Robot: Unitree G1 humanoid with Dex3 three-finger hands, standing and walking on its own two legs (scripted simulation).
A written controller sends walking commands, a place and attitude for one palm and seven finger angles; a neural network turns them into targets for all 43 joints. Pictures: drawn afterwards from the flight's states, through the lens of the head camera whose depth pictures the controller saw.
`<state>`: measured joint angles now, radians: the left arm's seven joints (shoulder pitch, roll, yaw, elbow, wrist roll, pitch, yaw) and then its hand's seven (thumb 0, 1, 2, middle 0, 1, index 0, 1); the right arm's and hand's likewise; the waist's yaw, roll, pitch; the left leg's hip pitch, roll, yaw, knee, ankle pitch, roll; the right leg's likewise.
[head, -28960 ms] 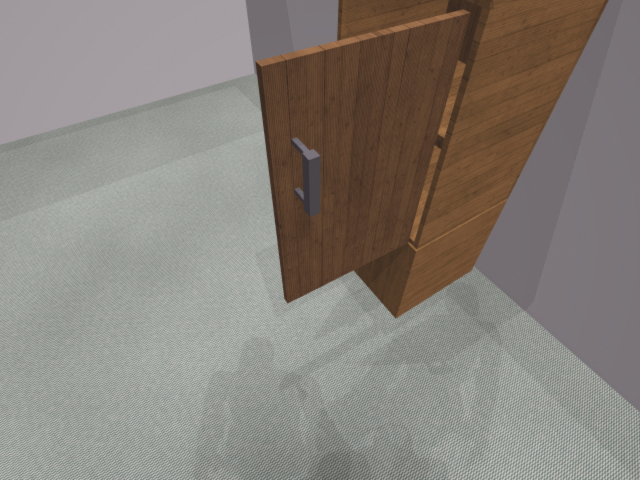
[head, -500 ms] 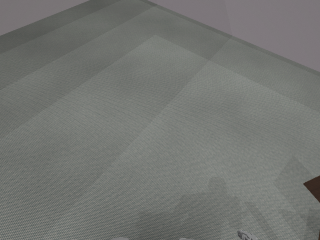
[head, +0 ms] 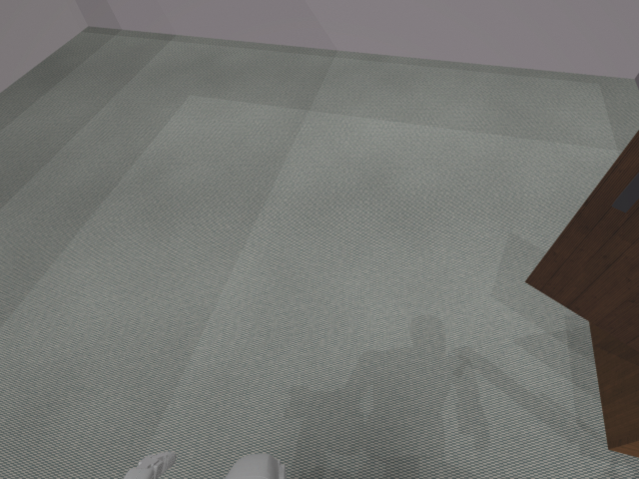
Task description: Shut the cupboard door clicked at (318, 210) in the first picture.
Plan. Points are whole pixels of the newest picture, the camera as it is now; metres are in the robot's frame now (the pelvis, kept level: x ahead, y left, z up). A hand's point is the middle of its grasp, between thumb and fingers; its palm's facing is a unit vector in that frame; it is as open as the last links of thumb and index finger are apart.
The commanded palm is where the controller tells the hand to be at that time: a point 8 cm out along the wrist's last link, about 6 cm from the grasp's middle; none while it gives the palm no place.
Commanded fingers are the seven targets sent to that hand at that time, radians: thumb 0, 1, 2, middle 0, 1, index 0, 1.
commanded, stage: turn to face it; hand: left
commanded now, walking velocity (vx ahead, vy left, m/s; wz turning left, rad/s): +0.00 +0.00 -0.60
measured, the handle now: out of the picture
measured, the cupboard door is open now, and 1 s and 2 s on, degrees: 61 61 61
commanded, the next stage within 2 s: take the last steps up to it in 1.18 s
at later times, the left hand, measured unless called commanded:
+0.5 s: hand (184, 462) +0.16 +0.22 -0.16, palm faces -0.25 -0.95 -0.20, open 7.4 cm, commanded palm none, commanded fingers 0.00 0.90 0.90 -0.20 -0.30 -0.20 -0.30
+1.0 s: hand (259, 421) +0.22 +0.12 -0.15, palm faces -0.52 -0.82 -0.22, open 7.4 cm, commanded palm none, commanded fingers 0.00 0.90 0.90 -0.20 -0.30 -0.20 -0.30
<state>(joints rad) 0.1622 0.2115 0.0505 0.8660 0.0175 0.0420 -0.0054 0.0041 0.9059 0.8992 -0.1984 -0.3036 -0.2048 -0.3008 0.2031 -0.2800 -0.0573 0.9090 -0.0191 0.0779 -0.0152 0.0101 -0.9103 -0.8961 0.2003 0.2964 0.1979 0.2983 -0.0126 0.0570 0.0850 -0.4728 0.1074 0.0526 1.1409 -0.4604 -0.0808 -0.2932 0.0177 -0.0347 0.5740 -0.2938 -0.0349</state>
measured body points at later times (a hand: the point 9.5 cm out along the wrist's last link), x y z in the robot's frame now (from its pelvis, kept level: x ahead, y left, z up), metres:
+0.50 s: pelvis +0.02 +0.03 +0.01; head +0.08 +0.05 +0.46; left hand +0.17 +0.27 -0.14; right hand +0.04 -0.23 -0.11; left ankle +0.04 +0.14 -0.73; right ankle -0.04 -0.10 -0.65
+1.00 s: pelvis +0.04 +0.00 +0.01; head +0.08 -0.03 +0.45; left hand +0.24 +0.16 -0.14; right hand -0.02 -0.28 -0.13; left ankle +0.12 +0.11 -0.69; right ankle -0.02 -0.10 -0.73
